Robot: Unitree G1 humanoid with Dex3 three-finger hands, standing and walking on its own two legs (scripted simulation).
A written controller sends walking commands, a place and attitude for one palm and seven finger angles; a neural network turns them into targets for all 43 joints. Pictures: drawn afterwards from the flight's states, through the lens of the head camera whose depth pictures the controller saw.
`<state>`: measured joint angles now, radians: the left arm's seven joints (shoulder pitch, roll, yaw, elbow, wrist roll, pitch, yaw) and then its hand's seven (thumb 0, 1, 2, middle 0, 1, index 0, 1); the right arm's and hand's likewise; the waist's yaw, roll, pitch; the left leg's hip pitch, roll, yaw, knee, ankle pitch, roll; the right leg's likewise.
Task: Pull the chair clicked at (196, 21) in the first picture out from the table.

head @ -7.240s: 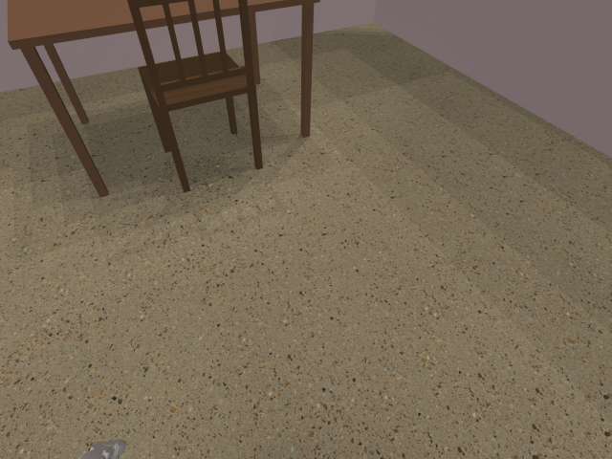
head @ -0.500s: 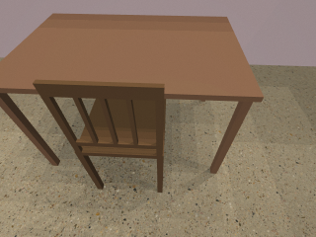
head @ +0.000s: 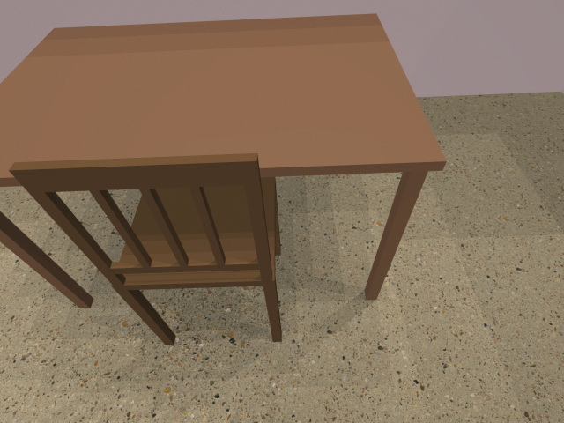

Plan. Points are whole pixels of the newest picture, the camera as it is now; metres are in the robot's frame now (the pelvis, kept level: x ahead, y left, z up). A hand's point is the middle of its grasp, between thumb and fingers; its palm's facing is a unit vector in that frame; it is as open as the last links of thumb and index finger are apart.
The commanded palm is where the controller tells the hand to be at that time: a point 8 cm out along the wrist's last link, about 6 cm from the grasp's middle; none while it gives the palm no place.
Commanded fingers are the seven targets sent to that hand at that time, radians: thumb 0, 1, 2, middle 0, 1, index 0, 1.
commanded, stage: come to a stop and stand still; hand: left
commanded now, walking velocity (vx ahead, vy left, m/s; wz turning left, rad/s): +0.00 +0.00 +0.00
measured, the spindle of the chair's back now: (167, 229) +0.49 +0.26 -0.09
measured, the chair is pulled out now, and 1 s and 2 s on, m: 0.00 0.00 0.00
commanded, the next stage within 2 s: look again from close up in 0.32 s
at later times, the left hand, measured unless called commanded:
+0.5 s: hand out of the picture -0.02 +0.16 -0.17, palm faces +0.03 -0.98 -0.18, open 7.3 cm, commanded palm none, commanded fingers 0.00 0.90 0.90 -0.20 -0.30 -0.20 -0.30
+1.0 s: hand out of the picture -0.02 +0.23 -0.18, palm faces -0.01 -0.98 -0.18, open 7.4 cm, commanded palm none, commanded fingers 0.00 0.90 0.90 -0.20 -0.30 -0.20 -0.30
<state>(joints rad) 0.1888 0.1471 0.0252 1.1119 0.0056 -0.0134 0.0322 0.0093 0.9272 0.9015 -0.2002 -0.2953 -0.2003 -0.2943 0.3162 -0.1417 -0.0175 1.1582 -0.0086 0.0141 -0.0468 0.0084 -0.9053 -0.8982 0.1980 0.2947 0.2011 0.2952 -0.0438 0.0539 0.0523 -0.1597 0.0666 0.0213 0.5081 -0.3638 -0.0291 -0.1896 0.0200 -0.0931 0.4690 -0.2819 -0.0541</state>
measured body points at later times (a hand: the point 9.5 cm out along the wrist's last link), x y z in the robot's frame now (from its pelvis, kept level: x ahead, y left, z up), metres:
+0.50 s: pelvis -0.01 +0.00 +0.00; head +0.02 +0.00 +0.45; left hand -0.02 +0.21 -0.16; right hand +0.00 -0.22 -0.16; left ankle -0.05 +0.14 -0.73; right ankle -0.02 -0.08 -0.74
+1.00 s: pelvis -0.02 +0.06 +0.00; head +0.00 +0.06 +0.45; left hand -0.01 +0.28 -0.16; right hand -0.04 -0.15 -0.16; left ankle -0.04 +0.14 -0.74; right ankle -0.02 -0.08 -0.74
